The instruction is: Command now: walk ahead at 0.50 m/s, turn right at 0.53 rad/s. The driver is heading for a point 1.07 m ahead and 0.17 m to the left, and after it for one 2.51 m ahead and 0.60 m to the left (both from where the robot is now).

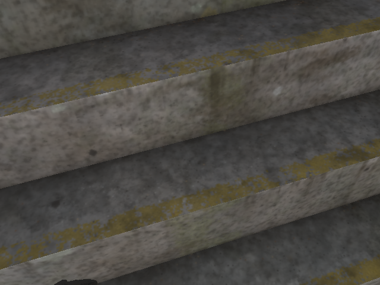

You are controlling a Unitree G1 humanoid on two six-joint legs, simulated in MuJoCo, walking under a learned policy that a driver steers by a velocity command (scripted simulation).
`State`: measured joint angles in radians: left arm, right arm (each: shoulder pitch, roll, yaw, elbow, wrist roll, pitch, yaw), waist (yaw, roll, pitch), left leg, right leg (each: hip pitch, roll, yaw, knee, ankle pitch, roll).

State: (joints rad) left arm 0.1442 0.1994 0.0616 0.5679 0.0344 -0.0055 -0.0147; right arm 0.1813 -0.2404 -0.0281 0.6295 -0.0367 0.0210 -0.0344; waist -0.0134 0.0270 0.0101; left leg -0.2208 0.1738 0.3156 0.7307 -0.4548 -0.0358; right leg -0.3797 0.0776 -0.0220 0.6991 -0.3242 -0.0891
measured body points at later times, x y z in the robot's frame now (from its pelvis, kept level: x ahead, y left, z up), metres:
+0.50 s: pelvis +0.02 +0.00 +0.03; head +0.03 +0.01 +0.48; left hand +0.23 +0.19 -0.05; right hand +0.22 -0.20 -0.05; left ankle +0.02 +0.10 -0.72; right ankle +0.02 -0.06 -0.72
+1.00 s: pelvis +0.03 +0.01 +0.01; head +0.05 +0.02 +0.46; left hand +0.17 +0.28 -0.07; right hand +0.28 -0.16 -0.06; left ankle +0.02 +0.10 -0.72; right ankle +0.02 -0.06 -0.72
